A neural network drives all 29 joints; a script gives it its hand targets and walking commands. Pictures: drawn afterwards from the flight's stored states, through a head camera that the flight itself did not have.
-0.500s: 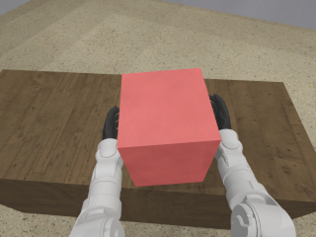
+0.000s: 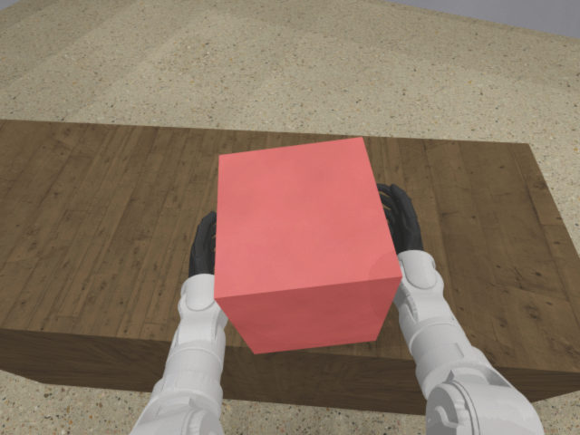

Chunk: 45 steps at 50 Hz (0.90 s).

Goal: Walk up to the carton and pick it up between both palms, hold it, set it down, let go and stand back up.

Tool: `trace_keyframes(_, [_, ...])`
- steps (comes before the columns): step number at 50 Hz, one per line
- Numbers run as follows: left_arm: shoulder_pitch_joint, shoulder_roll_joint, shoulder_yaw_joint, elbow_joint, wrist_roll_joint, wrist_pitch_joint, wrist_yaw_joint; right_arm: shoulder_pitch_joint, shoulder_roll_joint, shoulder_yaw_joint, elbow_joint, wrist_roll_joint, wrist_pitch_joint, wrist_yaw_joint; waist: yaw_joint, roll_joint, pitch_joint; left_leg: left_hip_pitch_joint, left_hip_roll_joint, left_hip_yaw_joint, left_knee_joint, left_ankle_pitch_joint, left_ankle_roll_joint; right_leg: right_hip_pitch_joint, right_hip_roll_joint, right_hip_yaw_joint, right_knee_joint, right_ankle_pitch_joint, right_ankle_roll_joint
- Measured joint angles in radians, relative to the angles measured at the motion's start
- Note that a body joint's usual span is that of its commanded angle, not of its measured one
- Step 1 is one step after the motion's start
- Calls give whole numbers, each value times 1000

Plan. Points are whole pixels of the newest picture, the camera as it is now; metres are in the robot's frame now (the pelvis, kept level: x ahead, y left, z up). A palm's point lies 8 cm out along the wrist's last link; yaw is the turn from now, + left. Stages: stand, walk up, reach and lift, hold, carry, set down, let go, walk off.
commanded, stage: set down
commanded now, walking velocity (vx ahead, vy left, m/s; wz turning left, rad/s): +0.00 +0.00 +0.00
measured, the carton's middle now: (303, 255) +0.38 +0.03 -0.01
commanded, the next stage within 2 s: none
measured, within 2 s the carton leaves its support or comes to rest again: rests again in 0.04 s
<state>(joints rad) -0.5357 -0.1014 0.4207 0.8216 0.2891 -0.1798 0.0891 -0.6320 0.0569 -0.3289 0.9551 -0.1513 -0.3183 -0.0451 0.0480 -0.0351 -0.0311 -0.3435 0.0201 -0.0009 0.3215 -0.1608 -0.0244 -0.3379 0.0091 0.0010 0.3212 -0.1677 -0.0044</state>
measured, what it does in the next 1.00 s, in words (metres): stands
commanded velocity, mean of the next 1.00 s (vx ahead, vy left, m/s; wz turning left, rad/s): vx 0.00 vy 0.00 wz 0.00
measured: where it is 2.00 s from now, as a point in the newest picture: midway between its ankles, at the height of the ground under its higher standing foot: outside the picture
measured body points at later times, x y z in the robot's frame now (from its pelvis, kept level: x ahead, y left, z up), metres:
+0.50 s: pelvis +0.00 +0.00 +0.00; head +0.06 +0.01 +0.44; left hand +0.38 +0.17 +0.02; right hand +0.41 -0.12 +0.03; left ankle -0.01 +0.13 -0.75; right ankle -0.02 -0.11 -0.75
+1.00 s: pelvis -0.02 +0.01 -0.01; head +0.03 +0.02 +0.44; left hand +0.37 +0.18 +0.03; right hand +0.40 -0.13 +0.03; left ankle -0.01 +0.13 -0.75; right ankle -0.02 -0.11 -0.75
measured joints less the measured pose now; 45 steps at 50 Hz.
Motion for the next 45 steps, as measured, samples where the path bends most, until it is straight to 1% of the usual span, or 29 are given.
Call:
trace_keyframes(12, [3, 5, 0, 41, 0, -42, 11, 2, -5, -1, 34, 0, -30, 1, 0, 15, -30, -28, 4, 0, 11, -2, -1, -23, 4, 0, 0, 3, 0])
trace_keyframes(15, [3, 6, 0, 55, 0, -55, 19, -7, -13, 6, 58, 0, -29, -1, 0, 22, -33, -31, 6, 0, 17, -5, 0, -23, 6, 0, 0, 3, 0])
trace_keyframes(17, [3, 8, -2, 58, 0, -67, 29, -15, -28, 34, 77, -1, -19, -14, 0, 25, -35, -37, 9, 0, 27, -10, 0, -26, 9, 0, 0, 4, 0])
trace_keyframes(19, [2, 12, -15, 59, -4, -76, 43, -24, -50, 84, 92, 3, -2, -29, 0, 29, -45, -54, 14, 0, 43, -16, 0, -35, 13, 0, 0, 7, 0])
trace_keyframes(22, [-9, 30, -53, 59, -41, -80, 57, -38, -100, 193, 107, 66, 19, -39, 1, 33, -64, -88, 19, 0, 75, -22, -1, -54, 19, 0, 1, 11, 0])
trace_keyframes(25, [-36, 49, -90, 62, -83, -79, 70, -66, -133, 269, 116, 139, 35, -41, 1, 36, -74, -110, 24, 0, 98, -30, -1, -70, 23, 0, 9, 12, 0])
trace_keyframes(27, [-59, 65, -112, 78, -107, -72, 82, -88, -146, 300, 126, 186, 53, -45, 1, 38, -84, -123, 28, 0, 107, -39, 1, -84, 27, 0, 17, 12, 0])
trace_keyframes(32, [-82, 96, -161, 86, -148, -30, 84, -125, -177, 365, 148, 273, 86, -46, 1, 38, -85, -139, 28, 0, 128, -43, 3, -94, 27, 0, 26, 14, 0])
trace_keyframes(37, [-82, 107, -180, 88, -173, -4, 84, -128, -188, 381, 148, 305, 93, -46, 1, 38, -88, -149, 28, 0, 142, -45, 6, -100, 27, 0, 31, 17, 0])
trace_keyframes(45, [-81, 107, -207, 89, -173, 1, 86, -119, -193, 375, 157, 311, 93, -26, 1, 38, -88, -155, 28, 0, 157, -45, 7, -105, 27, 0, 44, 18, 0])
